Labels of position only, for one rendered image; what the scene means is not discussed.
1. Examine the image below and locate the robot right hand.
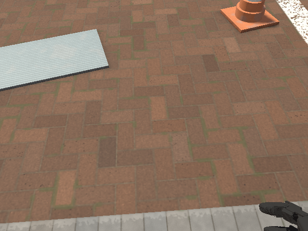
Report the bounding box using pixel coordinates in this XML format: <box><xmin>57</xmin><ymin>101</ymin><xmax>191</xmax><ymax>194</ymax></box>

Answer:
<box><xmin>259</xmin><ymin>200</ymin><xmax>308</xmax><ymax>231</ymax></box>

